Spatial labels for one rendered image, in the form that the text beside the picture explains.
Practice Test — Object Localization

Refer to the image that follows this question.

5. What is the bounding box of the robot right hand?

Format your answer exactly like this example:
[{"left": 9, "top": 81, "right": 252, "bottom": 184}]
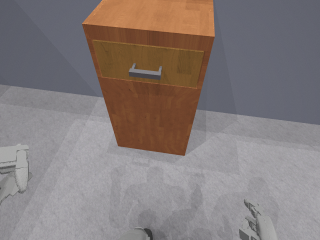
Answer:
[{"left": 239, "top": 198, "right": 279, "bottom": 240}]

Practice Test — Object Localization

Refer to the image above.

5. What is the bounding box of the left robot shin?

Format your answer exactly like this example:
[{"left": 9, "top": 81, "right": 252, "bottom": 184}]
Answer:
[{"left": 134, "top": 227, "right": 147, "bottom": 235}]

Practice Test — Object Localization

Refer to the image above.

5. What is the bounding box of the robot left hand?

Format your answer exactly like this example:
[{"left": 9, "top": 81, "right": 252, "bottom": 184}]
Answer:
[{"left": 0, "top": 143, "right": 33, "bottom": 205}]

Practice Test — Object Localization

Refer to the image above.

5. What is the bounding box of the handle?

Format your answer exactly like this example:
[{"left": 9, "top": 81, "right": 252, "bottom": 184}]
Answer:
[{"left": 129, "top": 63, "right": 162, "bottom": 80}]

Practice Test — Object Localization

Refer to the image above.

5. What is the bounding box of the drawer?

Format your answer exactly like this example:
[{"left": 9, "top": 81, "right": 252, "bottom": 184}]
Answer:
[{"left": 93, "top": 39, "right": 204, "bottom": 88}]

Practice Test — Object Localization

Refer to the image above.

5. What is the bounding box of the cabinet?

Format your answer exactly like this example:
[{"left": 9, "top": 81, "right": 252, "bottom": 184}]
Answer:
[{"left": 82, "top": 0, "right": 215, "bottom": 156}]

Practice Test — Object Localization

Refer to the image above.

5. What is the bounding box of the left robot thigh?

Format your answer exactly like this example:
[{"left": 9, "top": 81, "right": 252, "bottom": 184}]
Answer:
[{"left": 118, "top": 229, "right": 150, "bottom": 240}]

